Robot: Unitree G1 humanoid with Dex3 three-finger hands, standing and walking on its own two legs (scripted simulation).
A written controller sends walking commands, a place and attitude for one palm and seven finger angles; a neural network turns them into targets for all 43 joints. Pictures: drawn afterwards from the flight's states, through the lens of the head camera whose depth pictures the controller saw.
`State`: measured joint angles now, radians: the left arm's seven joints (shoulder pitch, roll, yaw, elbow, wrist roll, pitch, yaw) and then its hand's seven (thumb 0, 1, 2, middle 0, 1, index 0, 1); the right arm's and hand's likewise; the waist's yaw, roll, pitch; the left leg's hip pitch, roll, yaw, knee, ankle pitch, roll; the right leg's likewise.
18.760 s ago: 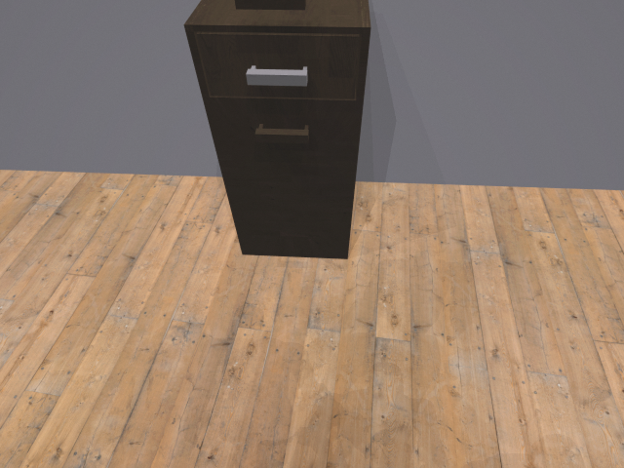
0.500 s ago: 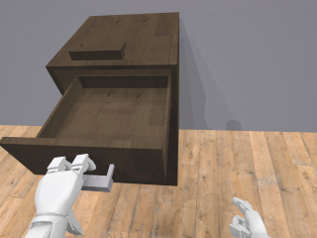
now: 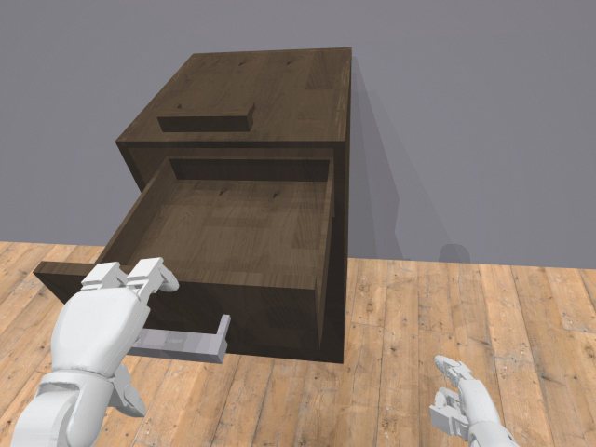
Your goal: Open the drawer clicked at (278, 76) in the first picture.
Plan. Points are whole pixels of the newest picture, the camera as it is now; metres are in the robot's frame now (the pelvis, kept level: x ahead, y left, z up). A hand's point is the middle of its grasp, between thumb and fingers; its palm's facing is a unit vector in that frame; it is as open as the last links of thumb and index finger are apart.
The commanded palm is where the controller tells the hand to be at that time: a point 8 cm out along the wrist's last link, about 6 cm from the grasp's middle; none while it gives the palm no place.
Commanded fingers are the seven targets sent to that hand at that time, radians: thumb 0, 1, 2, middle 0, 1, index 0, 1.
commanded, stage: lift the hand off the handle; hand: left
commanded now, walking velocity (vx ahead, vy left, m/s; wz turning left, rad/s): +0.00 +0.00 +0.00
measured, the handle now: (176, 330) +0.25 +0.22 +0.03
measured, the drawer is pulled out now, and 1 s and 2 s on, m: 0.30 0.30 0.30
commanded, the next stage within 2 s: draw the hand back to the body in 0.62 s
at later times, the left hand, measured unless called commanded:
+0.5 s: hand (125, 291) +0.22 +0.22 +0.18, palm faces +0.18 -0.11 -0.98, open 13.8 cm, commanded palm +0.17 +0.22 +0.24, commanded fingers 0.00 -0.50 0.30 -0.30 -1.20 -0.30 -1.20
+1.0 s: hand (104, 291) +0.21 +0.24 +0.18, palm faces +0.14 -0.07 -0.99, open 13.8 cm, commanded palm +0.17 +0.24 +0.23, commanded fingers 0.00 -0.50 0.30 -0.30 -1.20 -0.30 -1.20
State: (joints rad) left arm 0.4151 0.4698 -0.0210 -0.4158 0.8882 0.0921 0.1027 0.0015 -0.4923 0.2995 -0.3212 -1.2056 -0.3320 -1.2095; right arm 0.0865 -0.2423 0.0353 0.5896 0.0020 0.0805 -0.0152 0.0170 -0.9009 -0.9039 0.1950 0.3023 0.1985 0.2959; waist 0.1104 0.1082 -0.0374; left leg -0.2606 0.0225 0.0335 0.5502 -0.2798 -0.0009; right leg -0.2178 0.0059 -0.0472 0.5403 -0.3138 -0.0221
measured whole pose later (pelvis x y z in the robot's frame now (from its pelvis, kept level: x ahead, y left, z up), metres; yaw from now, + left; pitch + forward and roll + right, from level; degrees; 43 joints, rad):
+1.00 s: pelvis +0.01 +0.00 +0.01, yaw +1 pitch -1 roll +0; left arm 0.37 0.62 0.15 -0.56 0.72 0.09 -0.06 0.00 -0.49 0.30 -0.32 -1.21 -0.32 -1.20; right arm 0.09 -0.27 0.05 0.57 0.04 0.07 0.01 0.02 -0.90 -0.90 0.19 0.30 0.20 0.30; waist 0.10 0.13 -0.02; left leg -0.21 0.02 0.02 0.49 -0.26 -0.01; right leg -0.16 0.01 -0.06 0.46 -0.28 -0.02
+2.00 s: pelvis +0.02 +0.00 +0.01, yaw +0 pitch -2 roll +0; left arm 0.54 0.35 0.34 -0.58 -0.08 -0.13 0.10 0.00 0.38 0.68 -0.25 -0.63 -0.25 -0.63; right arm 0.18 -0.22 0.01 0.63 0.02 -0.11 -0.07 0.02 -0.90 -0.90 0.20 0.30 0.20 0.30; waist 0.06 0.08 0.00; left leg -0.15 0.03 0.03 0.45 -0.27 -0.01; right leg -0.09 0.01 -0.05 0.41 -0.29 -0.02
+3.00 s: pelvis -0.06 +0.02 -0.01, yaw +0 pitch +0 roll +0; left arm 0.59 0.46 0.50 -0.72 -0.06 -0.22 0.13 0.02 0.89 0.90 -0.22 -0.31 -0.21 -0.30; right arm 0.19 -0.19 0.01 0.53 0.02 -0.08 -0.05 0.02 -0.90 -0.90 0.20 0.30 0.20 0.30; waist 0.01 -0.01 0.04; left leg -0.38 0.00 0.06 0.58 -0.20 0.03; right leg -0.35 -0.02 -0.04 0.60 -0.24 0.01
